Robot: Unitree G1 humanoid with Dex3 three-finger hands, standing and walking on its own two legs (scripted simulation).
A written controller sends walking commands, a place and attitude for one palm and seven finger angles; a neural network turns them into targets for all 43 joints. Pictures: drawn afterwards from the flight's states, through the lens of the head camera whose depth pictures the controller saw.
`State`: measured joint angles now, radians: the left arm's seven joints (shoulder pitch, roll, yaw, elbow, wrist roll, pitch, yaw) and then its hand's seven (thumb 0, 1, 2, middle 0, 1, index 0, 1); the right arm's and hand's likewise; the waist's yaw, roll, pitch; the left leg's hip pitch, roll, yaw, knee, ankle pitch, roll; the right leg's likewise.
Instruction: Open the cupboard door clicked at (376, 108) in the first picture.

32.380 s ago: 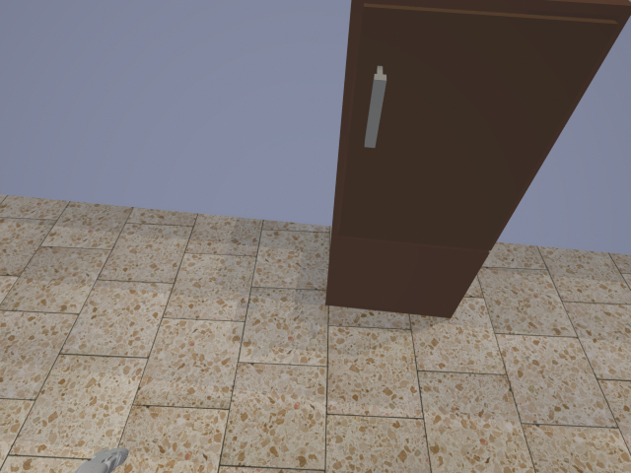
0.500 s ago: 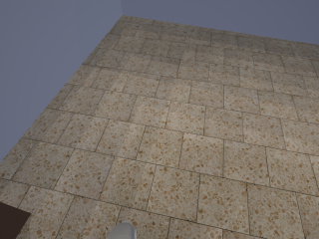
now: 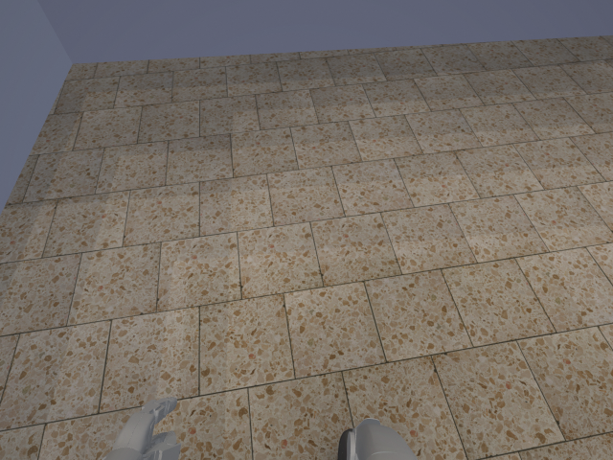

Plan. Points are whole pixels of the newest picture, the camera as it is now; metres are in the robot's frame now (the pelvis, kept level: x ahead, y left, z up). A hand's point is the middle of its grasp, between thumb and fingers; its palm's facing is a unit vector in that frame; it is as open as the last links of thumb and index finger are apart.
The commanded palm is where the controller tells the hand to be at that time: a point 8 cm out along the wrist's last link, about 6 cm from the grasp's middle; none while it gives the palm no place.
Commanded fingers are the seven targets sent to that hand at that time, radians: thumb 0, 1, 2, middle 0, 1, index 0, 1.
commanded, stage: walk to a spot facing it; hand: left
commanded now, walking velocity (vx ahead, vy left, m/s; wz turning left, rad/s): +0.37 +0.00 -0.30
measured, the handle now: out of the picture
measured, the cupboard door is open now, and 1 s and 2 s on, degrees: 40 40 40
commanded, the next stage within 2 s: turn to face it in 0.38 s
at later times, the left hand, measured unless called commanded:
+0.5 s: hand (211, 393) +0.24 +0.16 -0.18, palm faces +0.01 -0.98 -0.18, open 7.3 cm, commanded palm none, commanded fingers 0.00 0.90 0.90 -0.20 -0.30 -0.20 -0.30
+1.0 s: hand (229, 250) +0.49 +0.15 -0.15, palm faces +0.14 -0.95 -0.27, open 7.4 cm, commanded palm none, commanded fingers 0.00 0.90 0.90 -0.20 -0.30 -0.20 -0.30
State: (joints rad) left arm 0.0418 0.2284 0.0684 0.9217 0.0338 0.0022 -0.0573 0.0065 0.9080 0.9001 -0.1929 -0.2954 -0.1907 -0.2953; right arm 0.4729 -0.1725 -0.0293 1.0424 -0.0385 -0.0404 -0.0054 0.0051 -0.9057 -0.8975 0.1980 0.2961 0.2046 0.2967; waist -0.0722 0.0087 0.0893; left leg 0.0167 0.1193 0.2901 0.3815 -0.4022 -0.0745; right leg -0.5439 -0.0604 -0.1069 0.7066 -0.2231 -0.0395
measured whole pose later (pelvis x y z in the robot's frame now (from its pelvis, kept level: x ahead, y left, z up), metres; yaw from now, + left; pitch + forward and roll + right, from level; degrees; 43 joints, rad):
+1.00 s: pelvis +0.41 -0.06 +0.00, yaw +9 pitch +3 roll +1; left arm 0.13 0.20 0.05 0.93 0.02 -0.02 0.01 0.00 0.91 0.90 -0.20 -0.30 -0.20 -0.30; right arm 0.28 -0.20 -0.07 1.02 -0.01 0.05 0.00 0.01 -0.91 -0.90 0.20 0.30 0.21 0.30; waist -0.04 0.03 0.05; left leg -0.42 -0.03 -0.05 0.82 -0.47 -0.02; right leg -0.33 -0.05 -0.07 0.58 -0.30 0.00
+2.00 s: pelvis +0.51 -0.08 +0.00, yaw +49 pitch +1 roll +2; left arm 0.21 0.20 0.05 0.89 0.03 0.00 0.01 0.00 0.91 0.90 -0.20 -0.30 -0.20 -0.30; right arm 0.11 -0.23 -0.07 0.92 -0.01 0.07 0.04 0.01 -0.91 -0.90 0.19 0.30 0.20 0.30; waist -0.01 -0.04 0.13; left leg -0.34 0.02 0.10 0.69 -0.40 -0.04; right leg -0.23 -0.17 -0.26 0.60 -0.36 0.01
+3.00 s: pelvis +0.55 -0.07 +0.01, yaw +83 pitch +1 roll +0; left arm 0.16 0.25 0.07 0.90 0.02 0.05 0.00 0.01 0.91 0.90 -0.20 -0.30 -0.20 -0.30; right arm 0.15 -0.21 -0.05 0.91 -0.02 0.04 0.00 0.00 -0.90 -0.90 0.20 0.30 0.21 0.30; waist 0.00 -0.02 0.09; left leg -0.28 -0.02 -0.02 0.52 -0.26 0.02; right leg -0.48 -0.10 -0.02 1.02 -0.43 0.09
